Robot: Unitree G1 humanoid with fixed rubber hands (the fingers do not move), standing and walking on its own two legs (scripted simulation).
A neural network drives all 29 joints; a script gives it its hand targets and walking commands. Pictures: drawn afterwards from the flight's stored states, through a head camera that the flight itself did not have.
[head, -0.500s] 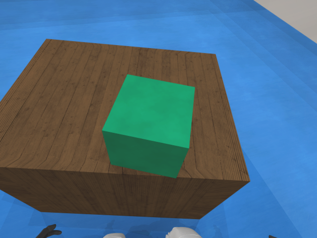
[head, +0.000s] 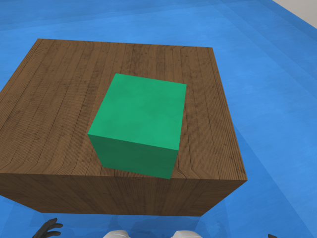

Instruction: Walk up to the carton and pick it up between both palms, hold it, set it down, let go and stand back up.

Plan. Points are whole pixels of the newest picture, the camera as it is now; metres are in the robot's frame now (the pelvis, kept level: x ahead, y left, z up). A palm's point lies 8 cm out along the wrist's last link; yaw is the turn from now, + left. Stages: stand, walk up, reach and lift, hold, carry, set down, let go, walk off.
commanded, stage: walk up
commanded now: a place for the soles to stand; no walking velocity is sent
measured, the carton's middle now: (143, 127) +0.40 +0.05 -0.02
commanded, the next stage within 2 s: reach and lift in 0.40 s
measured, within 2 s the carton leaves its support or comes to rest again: neither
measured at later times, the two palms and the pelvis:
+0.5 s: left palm out of the picture +0.10 +0.31 -0.11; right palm out of the picture +0.08 -0.31 -0.10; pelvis -0.01 +0.00 -0.01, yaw +0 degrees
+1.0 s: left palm (36, 224) +0.14 +0.29 -0.06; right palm out of the picture +0.12 -0.27 -0.05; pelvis -0.03 +0.01 +0.01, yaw +0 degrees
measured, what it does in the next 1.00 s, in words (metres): stands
